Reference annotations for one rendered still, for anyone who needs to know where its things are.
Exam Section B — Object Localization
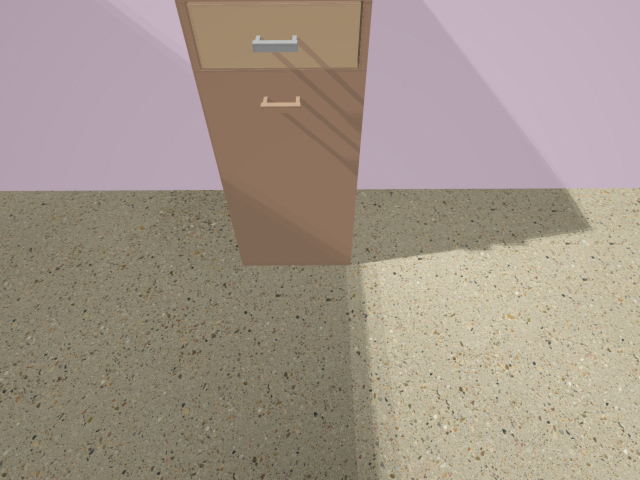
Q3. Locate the cabinet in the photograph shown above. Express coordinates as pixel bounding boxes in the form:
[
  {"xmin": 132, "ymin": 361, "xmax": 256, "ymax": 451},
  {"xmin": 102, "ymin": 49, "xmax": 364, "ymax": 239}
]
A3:
[{"xmin": 175, "ymin": 0, "xmax": 373, "ymax": 266}]

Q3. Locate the drawer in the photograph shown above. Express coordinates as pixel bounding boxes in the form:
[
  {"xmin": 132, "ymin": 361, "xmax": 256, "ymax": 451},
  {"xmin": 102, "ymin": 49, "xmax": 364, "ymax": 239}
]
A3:
[{"xmin": 187, "ymin": 1, "xmax": 361, "ymax": 68}]

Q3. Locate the handle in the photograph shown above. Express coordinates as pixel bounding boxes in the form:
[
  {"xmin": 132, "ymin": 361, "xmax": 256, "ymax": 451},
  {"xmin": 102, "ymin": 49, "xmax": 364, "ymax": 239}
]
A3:
[
  {"xmin": 260, "ymin": 102, "xmax": 301, "ymax": 113},
  {"xmin": 252, "ymin": 35, "xmax": 298, "ymax": 52}
]

